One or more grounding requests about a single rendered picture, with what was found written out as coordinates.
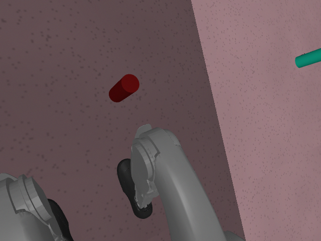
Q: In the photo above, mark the right robot hand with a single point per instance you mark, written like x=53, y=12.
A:
x=230, y=236

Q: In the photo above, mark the right robot foot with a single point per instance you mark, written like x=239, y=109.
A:
x=128, y=187

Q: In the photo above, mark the left robot foot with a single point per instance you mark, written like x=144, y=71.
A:
x=61, y=220

